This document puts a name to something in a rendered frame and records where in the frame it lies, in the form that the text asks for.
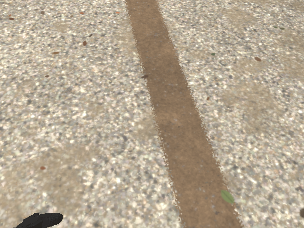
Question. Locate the left robot hand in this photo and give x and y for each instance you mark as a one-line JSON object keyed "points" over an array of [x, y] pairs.
{"points": [[41, 221]]}

